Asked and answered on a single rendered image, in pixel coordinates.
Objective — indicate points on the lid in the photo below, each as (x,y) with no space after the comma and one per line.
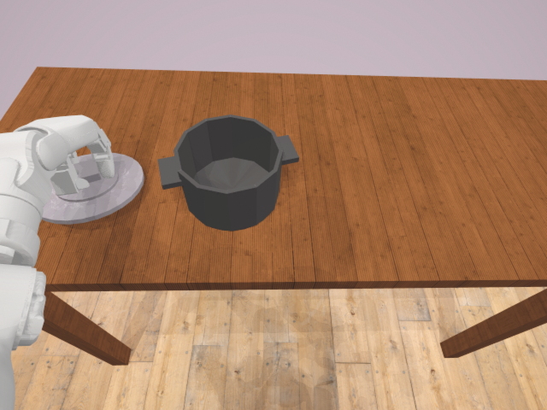
(101,198)

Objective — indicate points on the robot left forearm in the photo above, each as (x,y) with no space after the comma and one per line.
(29,157)

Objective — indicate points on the knob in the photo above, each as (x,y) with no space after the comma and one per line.
(88,170)

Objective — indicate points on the pot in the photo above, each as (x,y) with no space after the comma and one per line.
(229,168)

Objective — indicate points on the robot left upper arm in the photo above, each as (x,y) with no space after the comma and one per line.
(22,303)

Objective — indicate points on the table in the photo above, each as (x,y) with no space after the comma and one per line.
(402,182)

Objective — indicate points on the left robot hand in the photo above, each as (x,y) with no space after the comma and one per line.
(79,131)

